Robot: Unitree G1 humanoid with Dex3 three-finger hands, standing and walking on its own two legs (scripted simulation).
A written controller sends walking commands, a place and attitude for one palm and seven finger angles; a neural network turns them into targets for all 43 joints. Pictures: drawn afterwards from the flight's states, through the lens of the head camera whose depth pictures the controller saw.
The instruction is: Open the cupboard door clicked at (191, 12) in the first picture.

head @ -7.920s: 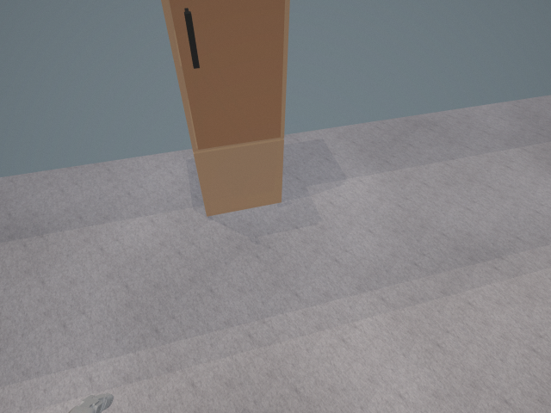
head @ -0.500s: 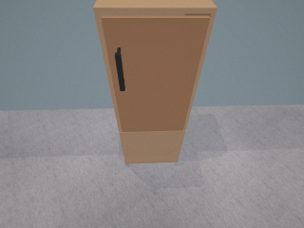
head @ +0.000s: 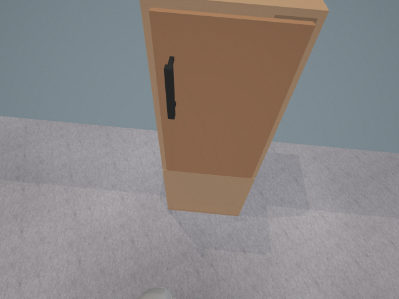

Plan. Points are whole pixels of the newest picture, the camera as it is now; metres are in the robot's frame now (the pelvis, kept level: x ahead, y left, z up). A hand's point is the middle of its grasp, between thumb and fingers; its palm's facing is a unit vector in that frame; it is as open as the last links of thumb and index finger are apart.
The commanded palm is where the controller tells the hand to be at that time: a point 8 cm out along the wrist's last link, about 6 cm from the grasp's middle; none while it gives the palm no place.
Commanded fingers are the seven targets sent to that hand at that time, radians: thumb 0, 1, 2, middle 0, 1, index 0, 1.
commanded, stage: shuffle to correct the standing spot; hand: left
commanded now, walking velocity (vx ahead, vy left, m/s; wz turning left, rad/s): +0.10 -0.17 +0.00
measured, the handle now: (171, 89) +0.57 +0.13 +0.08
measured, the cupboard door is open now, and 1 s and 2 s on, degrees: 0 0 0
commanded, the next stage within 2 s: come to a stop and stand still in 0.30 s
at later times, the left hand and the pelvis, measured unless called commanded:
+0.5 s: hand (150, 294) +0.15 +0.12 -0.16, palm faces -0.02 -0.97 -0.22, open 7.4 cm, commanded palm none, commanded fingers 0.00 0.90 0.90 -0.20 -0.30 -0.20 -0.30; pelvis +0.06 -0.07 +0.00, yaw -1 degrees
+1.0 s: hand out of the picture +0.03 +0.13 -0.17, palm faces +0.11 -0.96 -0.24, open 7.4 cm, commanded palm none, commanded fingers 0.00 0.90 0.90 -0.20 -0.30 -0.20 -0.30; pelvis +0.01 -0.08 +0.00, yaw +1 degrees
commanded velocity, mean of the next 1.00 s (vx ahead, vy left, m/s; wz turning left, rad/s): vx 0.01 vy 0.02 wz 0.00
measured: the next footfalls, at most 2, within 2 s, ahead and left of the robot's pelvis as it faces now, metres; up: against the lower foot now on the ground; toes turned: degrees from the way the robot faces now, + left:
left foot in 0.08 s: +0.09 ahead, +0.09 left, +0.00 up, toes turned +7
right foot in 0.52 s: +0.13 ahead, -0.21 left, +0.00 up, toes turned -5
